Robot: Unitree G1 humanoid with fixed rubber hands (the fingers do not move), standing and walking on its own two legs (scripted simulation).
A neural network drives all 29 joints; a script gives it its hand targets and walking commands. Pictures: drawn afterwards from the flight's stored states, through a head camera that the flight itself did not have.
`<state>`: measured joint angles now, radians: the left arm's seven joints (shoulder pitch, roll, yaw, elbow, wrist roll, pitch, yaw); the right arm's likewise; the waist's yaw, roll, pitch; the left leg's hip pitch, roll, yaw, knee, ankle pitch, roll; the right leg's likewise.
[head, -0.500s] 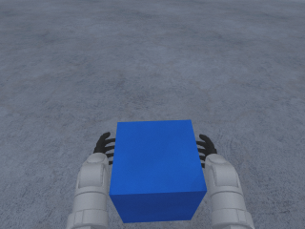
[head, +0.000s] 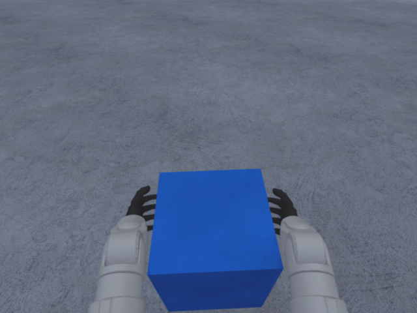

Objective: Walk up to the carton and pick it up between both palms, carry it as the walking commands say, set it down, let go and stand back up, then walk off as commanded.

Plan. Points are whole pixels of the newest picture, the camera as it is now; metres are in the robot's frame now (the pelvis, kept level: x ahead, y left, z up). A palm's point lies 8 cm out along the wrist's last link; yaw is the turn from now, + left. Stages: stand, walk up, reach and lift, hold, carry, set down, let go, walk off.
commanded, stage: reach and lift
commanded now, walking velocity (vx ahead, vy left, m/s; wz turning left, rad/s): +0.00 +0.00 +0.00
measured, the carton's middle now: (212, 242) +0.29 +0.00 -0.03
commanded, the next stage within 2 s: hold in 0.12 s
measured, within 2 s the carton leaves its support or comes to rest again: neither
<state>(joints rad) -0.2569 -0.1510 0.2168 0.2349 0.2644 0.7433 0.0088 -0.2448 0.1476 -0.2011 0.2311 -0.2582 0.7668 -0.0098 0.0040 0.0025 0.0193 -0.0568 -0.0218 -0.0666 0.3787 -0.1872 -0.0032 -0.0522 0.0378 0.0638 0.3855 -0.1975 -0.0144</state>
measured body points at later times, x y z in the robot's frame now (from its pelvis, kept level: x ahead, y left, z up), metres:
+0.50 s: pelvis -0.01 +0.00 +0.00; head -0.06 +0.00 +0.45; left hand +0.30 +0.16 +0.04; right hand +0.29 -0.15 +0.04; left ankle +0.02 +0.12 -0.74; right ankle +0.02 -0.11 -0.74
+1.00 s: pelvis +0.00 +0.01 +0.00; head -0.05 +0.01 +0.45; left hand +0.29 +0.16 +0.04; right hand +0.29 -0.15 +0.04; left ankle +0.02 +0.12 -0.74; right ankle +0.02 -0.11 -0.74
